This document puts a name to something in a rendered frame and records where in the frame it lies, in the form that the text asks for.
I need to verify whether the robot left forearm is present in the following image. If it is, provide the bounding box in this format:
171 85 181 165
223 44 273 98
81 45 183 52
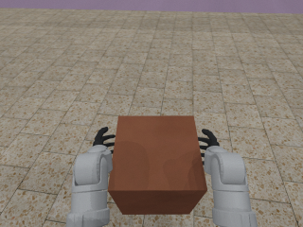
65 145 113 227

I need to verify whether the robot left hand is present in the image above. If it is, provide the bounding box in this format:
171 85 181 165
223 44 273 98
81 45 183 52
92 127 116 154

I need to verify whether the robot right hand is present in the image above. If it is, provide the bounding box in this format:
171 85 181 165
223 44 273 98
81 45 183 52
198 129 220 165

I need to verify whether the robot right forearm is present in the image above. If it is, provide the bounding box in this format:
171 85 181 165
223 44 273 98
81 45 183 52
204 146 258 227

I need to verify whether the carton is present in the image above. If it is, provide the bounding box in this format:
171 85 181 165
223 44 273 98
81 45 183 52
107 115 207 215

